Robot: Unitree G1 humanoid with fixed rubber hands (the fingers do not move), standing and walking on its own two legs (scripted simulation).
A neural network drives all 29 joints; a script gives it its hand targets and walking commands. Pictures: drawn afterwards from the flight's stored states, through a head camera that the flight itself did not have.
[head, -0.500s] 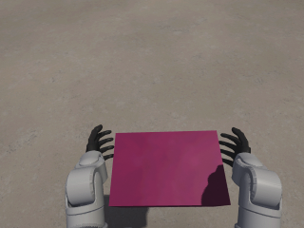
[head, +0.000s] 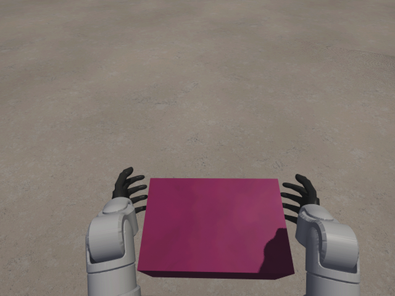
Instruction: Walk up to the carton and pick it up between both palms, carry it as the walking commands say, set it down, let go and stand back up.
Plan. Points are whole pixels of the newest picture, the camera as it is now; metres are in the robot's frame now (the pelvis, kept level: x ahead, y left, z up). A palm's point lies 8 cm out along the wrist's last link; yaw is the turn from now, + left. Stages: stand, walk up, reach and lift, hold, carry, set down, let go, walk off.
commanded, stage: carry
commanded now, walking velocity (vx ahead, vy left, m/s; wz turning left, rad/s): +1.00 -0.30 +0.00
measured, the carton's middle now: (213, 229) +0.27 -0.02 -0.01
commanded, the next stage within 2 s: none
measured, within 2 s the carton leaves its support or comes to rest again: neither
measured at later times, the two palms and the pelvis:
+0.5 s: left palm (177, 90) +0.69 +0.04 +0.08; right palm (277, 82) +0.74 -0.29 +0.07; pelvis +0.44 -0.17 +0.00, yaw +7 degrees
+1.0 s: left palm (205, 38) +1.16 -0.09 +0.06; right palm (277, 35) +1.17 -0.43 +0.06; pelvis +0.90 -0.28 -0.04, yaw +5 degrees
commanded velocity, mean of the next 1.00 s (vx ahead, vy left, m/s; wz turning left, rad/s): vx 1.00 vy -0.30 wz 0.00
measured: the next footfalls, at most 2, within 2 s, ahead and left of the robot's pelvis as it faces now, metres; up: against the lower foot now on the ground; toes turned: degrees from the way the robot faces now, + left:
right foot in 0.20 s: +0.42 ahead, -0.24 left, +0.00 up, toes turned -7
left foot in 0.60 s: +0.69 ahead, -0.07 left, +0.00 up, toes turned +14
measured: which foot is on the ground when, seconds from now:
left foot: down 0.00-0.22, up 0.24-0.58, down 0.60-1.00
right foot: up 0.00-0.18, down 0.20-0.66, up 0.68-0.98, down 1.00-1.00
